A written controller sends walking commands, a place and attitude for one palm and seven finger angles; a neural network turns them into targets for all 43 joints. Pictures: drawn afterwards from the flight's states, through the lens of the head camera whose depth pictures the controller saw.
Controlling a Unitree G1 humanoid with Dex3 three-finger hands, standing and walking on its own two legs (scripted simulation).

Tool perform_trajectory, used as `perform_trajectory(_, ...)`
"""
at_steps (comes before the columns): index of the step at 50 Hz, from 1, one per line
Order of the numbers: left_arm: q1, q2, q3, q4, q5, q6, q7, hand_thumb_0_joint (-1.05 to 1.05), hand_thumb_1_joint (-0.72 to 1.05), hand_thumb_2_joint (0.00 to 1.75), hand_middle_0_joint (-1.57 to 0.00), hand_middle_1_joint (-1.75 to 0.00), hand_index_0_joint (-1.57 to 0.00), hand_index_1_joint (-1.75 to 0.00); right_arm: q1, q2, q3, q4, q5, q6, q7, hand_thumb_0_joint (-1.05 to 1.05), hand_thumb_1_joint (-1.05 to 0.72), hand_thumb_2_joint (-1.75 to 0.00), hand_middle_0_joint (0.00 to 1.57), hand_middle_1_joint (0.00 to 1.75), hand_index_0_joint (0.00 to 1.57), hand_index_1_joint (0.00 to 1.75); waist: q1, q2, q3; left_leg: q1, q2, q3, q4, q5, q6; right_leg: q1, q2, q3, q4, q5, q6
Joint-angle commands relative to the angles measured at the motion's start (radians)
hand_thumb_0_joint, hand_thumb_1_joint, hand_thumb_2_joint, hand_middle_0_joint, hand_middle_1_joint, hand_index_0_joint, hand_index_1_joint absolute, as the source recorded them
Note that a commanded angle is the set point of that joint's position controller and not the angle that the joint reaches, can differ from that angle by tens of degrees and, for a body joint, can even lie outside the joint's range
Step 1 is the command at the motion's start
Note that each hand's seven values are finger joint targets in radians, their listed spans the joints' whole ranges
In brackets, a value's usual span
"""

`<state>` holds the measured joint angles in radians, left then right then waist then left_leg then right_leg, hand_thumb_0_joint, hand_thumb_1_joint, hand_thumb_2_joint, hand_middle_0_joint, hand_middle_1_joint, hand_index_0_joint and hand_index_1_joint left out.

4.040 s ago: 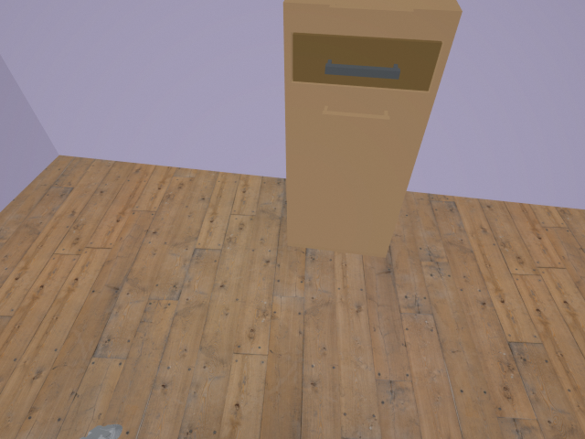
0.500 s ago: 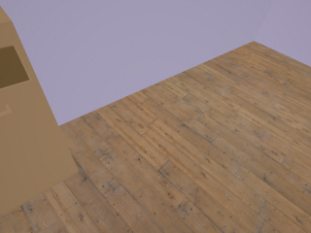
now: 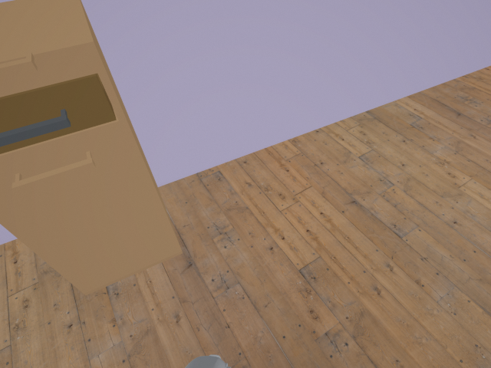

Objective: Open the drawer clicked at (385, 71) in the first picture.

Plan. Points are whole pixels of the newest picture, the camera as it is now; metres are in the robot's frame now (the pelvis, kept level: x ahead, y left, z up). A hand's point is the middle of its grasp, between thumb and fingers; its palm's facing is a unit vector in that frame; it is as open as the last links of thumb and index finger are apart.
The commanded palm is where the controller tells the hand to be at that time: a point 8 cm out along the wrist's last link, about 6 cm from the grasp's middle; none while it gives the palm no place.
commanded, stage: turn to face it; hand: left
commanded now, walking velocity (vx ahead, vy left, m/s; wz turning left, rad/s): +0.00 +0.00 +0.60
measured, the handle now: (23, 128) +0.59 +0.54 +0.07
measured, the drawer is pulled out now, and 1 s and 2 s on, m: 0.00 0.00 0.00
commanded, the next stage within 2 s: take the last steps up to it in 0.78 s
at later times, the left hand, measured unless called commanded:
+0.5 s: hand out of the picture -0.01 +0.27 -0.18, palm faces +0.33 -0.91 -0.25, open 7.4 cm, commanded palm none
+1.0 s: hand out of the picture +0.01 +0.20 -0.14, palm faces +0.48 -0.84 -0.26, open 7.3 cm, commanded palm none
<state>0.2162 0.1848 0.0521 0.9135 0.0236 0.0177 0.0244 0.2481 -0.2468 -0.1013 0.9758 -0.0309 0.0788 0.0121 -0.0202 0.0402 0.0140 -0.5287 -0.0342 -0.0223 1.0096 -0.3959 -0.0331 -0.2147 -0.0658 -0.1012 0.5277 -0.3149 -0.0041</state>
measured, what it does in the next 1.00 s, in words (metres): steps on the spot, turning left: left foot, then right foot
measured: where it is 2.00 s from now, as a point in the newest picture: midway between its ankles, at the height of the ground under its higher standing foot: outside the picture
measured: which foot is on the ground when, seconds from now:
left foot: up 0.00-0.30, down 0.32-0.78, up 0.80-1.00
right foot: down 0.00-0.32, up 0.34-0.76, down 0.78-1.00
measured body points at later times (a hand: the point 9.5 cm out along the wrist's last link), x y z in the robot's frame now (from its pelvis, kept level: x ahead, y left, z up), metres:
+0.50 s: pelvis +0.01 +0.05 +0.00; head +0.04 +0.09 +0.45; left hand -0.03 +0.32 -0.16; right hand +0.19 -0.16 -0.12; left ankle -0.02 +0.13 -0.74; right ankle +0.01 -0.11 -0.66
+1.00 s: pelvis +0.03 +0.00 +0.01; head +0.06 -0.02 +0.45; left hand -0.02 +0.24 -0.12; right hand +0.18 -0.20 -0.16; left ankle -0.07 +0.13 -0.65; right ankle +0.06 -0.08 -0.74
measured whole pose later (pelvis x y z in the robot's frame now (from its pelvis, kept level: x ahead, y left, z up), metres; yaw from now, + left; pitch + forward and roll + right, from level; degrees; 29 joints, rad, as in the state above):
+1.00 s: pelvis +0.03 +0.00 +0.01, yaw +27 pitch -1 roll +2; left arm 0.25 0.14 0.03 0.95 0.03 -0.02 0.02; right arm 0.25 -0.23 -0.07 1.02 -0.03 0.06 0.01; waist -0.01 0.05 0.03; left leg -0.43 0.03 -0.01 1.08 -0.37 -0.04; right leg -0.17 -0.07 -0.16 0.47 -0.28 -0.03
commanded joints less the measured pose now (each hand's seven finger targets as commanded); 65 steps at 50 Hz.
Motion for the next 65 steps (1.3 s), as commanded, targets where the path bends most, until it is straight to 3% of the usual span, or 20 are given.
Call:
perform_trajectory(1,-0.019,0.158,0.028,-0.074,-0.002,-0.031,0.013,0.0,0.9,0.9,-0.2,-0.3,-0.2,-0.3,-0.025,-0.054,-0.011,-0.084,0.006,-0.024,0.013,0.0,-0.9,-0.9,0.2,0.3,0.2,0.3,-0.004,-0.215,0.067,-0.098,0.067,0.03,0.171,0.035,-0.036,0.02,-0.245,0.096,-0.211,0.331,-0.08)
perform_trajectory(10,0.081,0.235,0.05,-0.052,0.009,-0.016,0.008,0.0,0.9,0.9,-0.2,-0.3,-0.2,-0.3,-0.168,-0.043,0.015,-0.145,0.015,-0.033,0.018,0.0,-0.9,-0.9,0.2,0.3,0.2,0.3,0.069,-0.268,0.0,0.048,0.074,0.143,-0.2,-0.028,-0.031,0.146,-0.304,-0.003,-0.1,0.549,-0.103)
perform_trajectory(14,0.049,0.244,0.056,-0.053,-0.004,-0.007,0.001,0.0,0.9,0.9,-0.2,-0.3,-0.2,-0.3,-0.045,-0.097,0.006,-0.127,0.011,-0.052,0.014,0.0,-0.9,-0.9,0.2,0.3,0.2,0.3,-0.001,-0.186,-0.091,0.328,0.061,0.156,-0.527,0.2,0.005,0.072,-0.282,-0.092,0.129,0.518,-0.023)
perform_trajectory(15,0.053,0.207,0.052,-0.077,-0.012,-0.004,-0.005,0.0,0.9,0.9,-0.2,-0.3,-0.2,-0.3,0.037,-0.196,-0.017,-0.113,0.007,-0.065,0.009,0.0,-0.9,-0.9,0.2,0.3,0.2,0.3,-0.046,0.038,-0.163,0.539,0.215,-0.064,-0.597,0.461,0.078,-0.127,-0.197,-0.126,0.35,0.281,0.045)
perform_trajectory(16,0.014,0.133,0.026,-0.124,-0.016,-0.003,-0.01,0.0,0.9,0.9,-0.2,-0.3,-0.2,-0.3,0.098,-0.295,-0.04,-0.103,0.015,-0.07,0.0,0.0,-0.9,-0.9,0.2,0.3,0.2,0.3,-0.073,0.301,-0.179,0.637,0.46,-0.374,-0.617,0.938,0.219,-0.38,-0.063,-0.076,0.565,-0.357,0.109)
perform_trajectory(17,-0.021,0.156,0.029,-0.127,-0.007,0.01,-0.001,0.0,0.9,0.9,-0.2,-0.3,-0.2,-0.3,0.121,-0.289,-0.035,-0.079,0.021,-0.062,-0.004,0.0,-0.9,-0.9,0.2,0.3,0.2,0.3,-0.074,0.186,-0.185,0.597,0.486,-0.293,-0.596,0.929,0.268,-0.372,-0.082,0.032,0.638,-0.361,0.088)
perform_trajectory(23,0.013,0.145,0.036,-0.048,-0.008,0.014,-0.014,0.0,0.9,0.9,-0.2,-0.3,-0.2,-0.3,-0.075,-0.156,0.012,-0.124,0.013,-0.078,-0.029,0.0,-0.9,-0.9,0.2,0.3,0.2,0.3,0.012,0.105,-0.064,0.416,0.266,-0.102,-0.631,0.74,0.181,-0.315,-0.058,0.069,0.614,-0.086,0.097)
perform_trajectory(32,-0.041,0.112,0.019,-0.063,-0.012,0.017,-0.004,0.0,0.9,0.9,-0.2,-0.3,-0.2,-0.3,-0.035,-0.148,0.009,-0.093,0.004,-0.065,-0.026,0.0,-0.9,-0.9,0.2,0.3,0.2,0.3,-0.007,0.12,-0.023,0.367,0.27,-0.19,-0.654,0.593,0.21,-0.198,-0.005,0.06,0.316,-0.116,0.087)
perform_trajectory(36,0.041,0.106,0.018,-0.039,-0.018,-0.003,0.001,0.0,0.9,0.9,-0.2,-0.3,-0.2,-0.3,-0.061,-0.147,0.007,-0.088,0.007,-0.063,-0.026,0.0,-0.9,-0.9,0.2,0.3,0.2,0.3,0.035,0.099,-0.056,0.328,0.245,-0.204,-0.57,0.612,0.18,-0.031,0.025,0.047,0.05,0.017,0.069)
perform_trajectory(37,0.073,0.119,0.02,-0.027,-0.017,-0.013,0.004,0.0,0.9,0.9,-0.2,-0.3,-0.2,-0.3,-0.06,-0.131,0.009,-0.087,0.014,-0.063,-0.024,0.0,-0.9,-0.9,0.2,0.3,0.2,0.3,0.05,0.058,-0.071,0.28,0.207,-0.186,-0.516,0.525,0.14,0.07,0.012,0.051,-0.095,0.141,0.068)
perform_trajectory(38,0.087,0.176,0.029,-0.024,-0.007,-0.028,0.009,0.0,0.9,0.9,-0.2,-0.3,-0.2,-0.3,-0.032,-0.085,0.013,-0.083,0.024,-0.066,-0.017,0.0,-0.9,-0.9,0.2,0.3,0.2,0.3,0.049,-0.085,-0.095,0.174,0.134,-0.125,-0.407,0.346,0.076,0.199,-0.104,0.164,-0.179,0.263,0.038)
perform_trajectory(39,0.105,0.261,0.045,-0.024,0.006,-0.037,0.015,0.0,0.9,0.9,-0.2,-0.3,-0.2,-0.3,-0.026,-0.015,0.029,-0.106,0.026,-0.065,-0.016,0.0,-0.9,-0.9,0.2,0.3,0.2,0.3,0.053,-0.352,-0.087,0.005,-0.009,0.013,-0.21,-0.109,0.008,0.258,-0.349,0.4,-0.202,0.489,-0.064)
perform_trajectory(40,0.125,0.27,0.038,-0.033,-0.002,-0.031,0.012,0.0,0.9,0.9,-0.2,-0.3,-0.2,-0.3,-0.046,-0.063,0.015,-0.113,0.022,-0.05,-0.022,0.0,-0.9,-0.9,0.2,0.3,0.2,0.3,0.072,-0.285,-0.089,0.05,0.013,-0.041,-0.049,-0.228,0.012,0.124,-0.417,0.402,-0.212,0.512,-0.15)
perform_trajectory(41,0.067,0.226,0.038,-0.033,-0.003,-0.032,0.016,0.0,0.9,0.9,-0.2,-0.3,-0.2,-0.3,-0.05,-0.061,0.01,-0.092,0.016,-0.037,-0.021,0.0,-0.9,-0.9,0.2,0.3,0.2,0.3,0.046,-0.269,-0.041,0.044,0.031,-0.067,0.054,-0.173,0.015,0.056,-0.36,0.344,-0.235,0.431,-0.161)
perform_trajectory(45,0.008,0.151,0.02,-0.036,-0.005,-0.038,0.013,0.0,0.9,0.9,-0.2,-0.3,-0.2,-0.3,0.003,-0.036,0.015,-0.024,0.011,-0.03,-0.007,0.0,-0.9,-0.9,0.2,0.3,0.2,0.3,0.01,-0.181,0.014,0.017,0.059,-0.016,0.153,0.002,-0.011,0.051,-0.235,0.151,-0.224,0.369,-0.109)
perform_trajectory(55,0.213,0.148,0.018,0.089,0.012,-0.069,-0.006,0.0,0.9,0.9,-0.2,-0.3,-0.2,-0.3,-0.118,0.0,0.031,-0.04,0.003,-0.067,0.017,0.0,-0.9,-0.9,0.2,0.3,0.2,0.3,0.089,-0.194,0.076,0.003,0.112,0.083,-0.199,0.022,0.006,0.135,-0.265,0.198,-0.368,-0.084,-0.139)
perform_trajectory(61,0.183,0.147,0.016,0.142,0.001,-0.06,-0.013,0.0,0.9,0.9,-0.2,-0.3,-0.2,-0.3,0.018,0.019,0.046,0.016,0.009,-0.098,0.008,0.0,-0.9,-0.9,0.2,0.3,0.2,0.3,0.014,-0.159,0.057,0.365,0.067,0.18,-0.527,0.124,0.032,-0.051,-0.194,0.08,-0.261,-0.119,-0.096)
perform_trajectory(62,0.178,0.12,0.009,0.144,-0.004,-0.056,-0.016,0.0,0.9,0.9,-0.2,-0.3,-0.2,-0.3,0.085,-0.006,0.043,0.043,0.011,-0.107,0.0,0.0,-0.9,-0.9,0.2,0.3,0.2,0.3,-0.014,-0.07,0.039,0.5,0.076,0.159,-0.581,0.122,0.033,-0.14,-0.152,0.039,-0.174,-0.13,-0.067)
perform_trajectory(64,0.151,0.028,-0.014,0.103,-0.006,-0.052,-0.024,0.0,0.9,0.9,-0.2,-0.3,-0.2,-0.3,0.267,-0.16,0.007,0.084,0.001,-0.114,-0.019,0.0,-0.9,-0.9,0.2,0.3,0.2,0.3,-0.083,0.321,0.024,0.638,0.428,-0.337,-0.826,-0.138,0.174,-0.419,0.017,-0.094,0.305,-0.259,0.012)
perform_trajectory(65,0.085,0.052,-0.008,0.076,0.002,-0.049,-0.022,0.0,0.9,0.9,-0.2,-0.3,-0.2,-0.3,0.27,-0.169,0.008,0.086,0.003,-0.107,-0.026,0.0,-0.9,-0.9,0.2,0.3,0.2,0.3,-0.087,0.192,0.093,0.548,0.481,-0.377,-0.874,-0.19,0.224,-0.458,-0.009,-0.004,0.449,-0.263,-0.006)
